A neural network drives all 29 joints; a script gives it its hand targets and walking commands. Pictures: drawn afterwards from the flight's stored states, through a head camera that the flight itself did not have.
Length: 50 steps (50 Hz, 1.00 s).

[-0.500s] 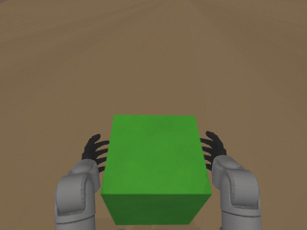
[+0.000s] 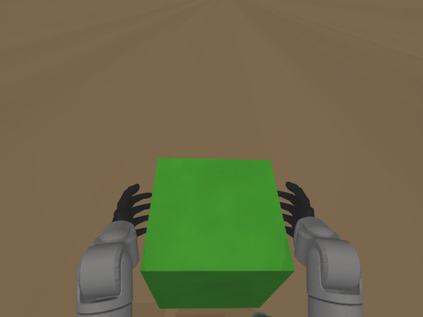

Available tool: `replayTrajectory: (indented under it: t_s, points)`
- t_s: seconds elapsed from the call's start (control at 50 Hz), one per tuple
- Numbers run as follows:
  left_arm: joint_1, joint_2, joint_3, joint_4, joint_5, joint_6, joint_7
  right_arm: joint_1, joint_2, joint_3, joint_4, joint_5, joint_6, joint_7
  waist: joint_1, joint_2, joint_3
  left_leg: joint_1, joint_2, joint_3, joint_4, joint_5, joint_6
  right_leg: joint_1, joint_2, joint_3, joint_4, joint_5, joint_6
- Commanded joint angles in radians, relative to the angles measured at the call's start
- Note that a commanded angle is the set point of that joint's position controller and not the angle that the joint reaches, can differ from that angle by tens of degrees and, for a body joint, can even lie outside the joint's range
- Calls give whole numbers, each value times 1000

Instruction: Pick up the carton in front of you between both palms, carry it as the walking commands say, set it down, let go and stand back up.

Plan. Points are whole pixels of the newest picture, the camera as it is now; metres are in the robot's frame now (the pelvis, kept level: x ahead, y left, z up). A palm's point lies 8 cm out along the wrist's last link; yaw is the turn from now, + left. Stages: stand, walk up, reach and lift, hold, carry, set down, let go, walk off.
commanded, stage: carry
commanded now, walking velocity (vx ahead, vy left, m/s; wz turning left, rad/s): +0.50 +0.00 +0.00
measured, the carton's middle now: (212, 238) +0.28 +0.00 +0.00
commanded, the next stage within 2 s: none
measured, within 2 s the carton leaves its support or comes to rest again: neither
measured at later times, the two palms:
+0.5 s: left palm (156, 102) +0.60 +0.13 +0.09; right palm (270, 103) +0.62 -0.17 +0.08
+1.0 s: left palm (157, 53) +0.87 +0.15 +0.09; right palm (248, 55) +0.88 -0.15 +0.08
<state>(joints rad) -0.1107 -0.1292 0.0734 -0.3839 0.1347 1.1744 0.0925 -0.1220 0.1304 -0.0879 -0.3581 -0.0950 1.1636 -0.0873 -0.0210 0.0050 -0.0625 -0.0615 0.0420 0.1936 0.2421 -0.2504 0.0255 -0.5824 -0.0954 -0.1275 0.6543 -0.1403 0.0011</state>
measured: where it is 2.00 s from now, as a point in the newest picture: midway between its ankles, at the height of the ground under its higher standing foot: (204, 233)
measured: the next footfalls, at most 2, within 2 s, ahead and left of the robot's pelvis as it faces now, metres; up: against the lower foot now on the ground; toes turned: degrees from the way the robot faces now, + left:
right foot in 0.14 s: +0.28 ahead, -0.13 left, +0.00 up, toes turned -10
left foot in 0.60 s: +0.61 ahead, +0.10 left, +0.00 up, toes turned +13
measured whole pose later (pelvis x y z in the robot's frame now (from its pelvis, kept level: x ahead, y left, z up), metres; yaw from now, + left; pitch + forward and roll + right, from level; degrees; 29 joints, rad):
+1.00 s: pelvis +0.61 -0.01 -0.01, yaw +2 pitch +3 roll +0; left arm -0.14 -0.13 0.09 -0.40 0.12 1.20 0.10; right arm -0.15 0.13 -0.09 -0.37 -0.11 1.19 -0.09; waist -0.01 0.02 -0.08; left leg -0.20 0.06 0.19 0.44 -0.28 0.01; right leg -0.25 -0.04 -0.15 0.45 -0.25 -0.02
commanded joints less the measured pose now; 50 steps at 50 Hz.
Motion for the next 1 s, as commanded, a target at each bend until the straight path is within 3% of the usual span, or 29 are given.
replayTrajectory:
  t_s: [0.0,0.04,0.06,0.08,0.1,0.12,0.16,0.18,0.22,0.3,0.38,0.44,0.48,0.5,0.52,0.54,0.56,0.58,0.6,0.62,0.64,0.66,0.68,0.72,0.76,0.82,0.86,0.94,0.98]
  points:
    - [-463,-860,-702,-59,-428,38,-252,-432,834,680,-69,384,47,259,-6,154,-119,118,196,-49,6,395,64,127,55,-116,-177,89,-12]
    - [-444,-828,-675,-23,-430,56,-258,-440,812,674,-49,370,67,251,18,108,-164,53,157,18,214,557,24,342,99,-159,-228,28,-28]
    - [-449,-821,-662,-8,-426,63,-261,-438,802,674,-35,366,76,249,34,62,-242,-70,123,34,403,508,-9,556,61,-99,-211,-17,-51]
    - [-447,-798,-649,3,-419,66,-263,-455,806,679,-40,371,85,250,47,-168,-339,-295,36,39,723,233,-49,750,-178,286,-289,-99,-138]
    - [-454,-810,-645,21,-425,66,-267,-477,821,691,-38,381,88,252,43,-356,-335,-561,-77,-46,929,-197,-48,857,-318,594,-406,-5,-245]
    - [-465,-839,-645,22,-432,65,-270,-498,835,693,-30,390,84,255,40,-269,-317,-625,-17,-152,1032,-243,-18,834,-332,578,-413,121,-255]
    - [-510,-910,-651,18,-441,48,-276,-536,909,708,-29,404,69,258,37,-85,-300,-634,58,-185,1004,-176,-8,759,-292,397,-372,293,-192]
    - [-536,-943,-679,-6,-456,41,-278,-523,938,711,-21,393,56,257,33,-69,-308,-591,83,-195,901,-126,-7,714,-280,314,-395,241,-161]
    - [-541,-976,-682,-22,-464,25,-281,-527,981,729,-25,390,34,251,34,-91,-307,-532,74,-148,766,-57,-10,645,-228,198,-443,164,-117]
    - [-508,-965,-685,-51,-472,10,-288,-471,997,735,-40,379,5,233,39,-119,-276,-562,68,-93,586,86,-28,683,-189,97,-487,154,-121]
    - [-480,-913,-684,-69,-469,15,-288,-465,959,729,-82,369,14,217,37,-168,-191,-542,45,-24,364,178,-40,683,-151,5,-486,250,-118]
    - [-454,-866,-672,-61,-449,32,-279,-465,915,719,-88,378,39,221,40,-169,-153,-479,18,19,270,232,-31,683,-142,-26,-456,324,-101]
    - [-439,-843,-662,-39,-429,45,-273,-451,884,705,-63,381,57,230,41,-156,-143,-397,-12,51,217,269,-25,691,-130,-59,-354,526,-79]
    - [-439,-835,-658,-29,-418,52,-270,-424,871,697,-32,378,62,235,25,-120,-179,-263,-50,82,167,297,-12,666,-97,-96,-221,604,-51]
    - [-439,-825,-653,-14,-409,58,-268,-418,864,687,-14,373,65,241,6,-79,-218,-90,-27,61,109,390,2,579,-67,-121,-71,574,-11]
    - [-440,-821,-647,0,-404,62,-267,-421,848,677,4,373,66,249,-4,35,-298,179,120,-75,163,702,46,383,-20,-117,125,298,31]
    - [-460,-831,-661,-11,-416,65,-268,-410,840,665,24,377,62,254,-8,277,-386,394,355,-402,197,1066,178,127,89,-86,393,-219,70]
    - [-471,-855,-679,-2,-427,63,-272,-402,866,654,41,380,57,258,-10,262,-420,409,377,-427,191,1128,243,57,102,21,496,-436,53]
    - [-472,-882,-684,20,-429,55,-277,-404,886,653,35,380,50,260,-6,171,-401,314,382,-412,157,1048,230,58,67,94,482,-438,39]
    - [-498,-905,-692,-19,-440,42,-281,-425,950,684,6,393,33,267,-2,106,-387,289,338,-325,139,970,178,90,14,98,353,-399,22]
    - [-510,-938,-706,-29,-441,28,-280,-452,984,688,-26,407,21,271,-5,115,-376,257,291,-268,112,933,119,101,2,94,225,-381,21]
    - [-516,-970,-713,-37,-440,15,-276,-476,1008,695,-31,416,13,273,-4,121,-371,221,261,-209,103,882,88,138,1,102,111,-360,17]
    - [-521,-984,-722,-63,-440,1,-271,-486,1023,705,-55,422,3,274,-2,136,-385,209,247,-178,103,843,83,179,28,70,38,-361,19]
    - [-505,-989,-732,-100,-442,-16,-260,-452,1019,710,-67,416,-10,273,2,185,-412,175,227,-144,84,748,91,285,63,23,-103,-267,25]
    - [-474,-983,-730,-122,-437,-21,-252,-444,1012,719,-105,417,-17,270,9,149,-432,175,220,-107,124,659,86,356,60,-6,-237,-124,18]
    - [-448,-955,-711,-117,-424,-10,-252,-441,965,717,-114,403,-4,264,17,39,-388,5,169,-57,166,397,8,507,-51,52,-269,224,-4]
    - [-465,-917,-706,-111,-428,9,-261,-443,926,706,-103,385,12,258,11,-8,-367,-21,129,-63,191,268,-15,497,-98,95,-260,383,-19]
    - [-420,-868,-662,2,-409,48,-272,-420,882,700,-48,370,57,255,13,-80,-319,-19,119,-75,229,455,-40,504,-115,92,-189,604,-17]
    - [-387,-858,-645,74,-405,59,-279,-409,869,681,19,356,70,253,15,-69,-300,-51,111,-64,278,508,-54,509,-95,82,-174,709,-17]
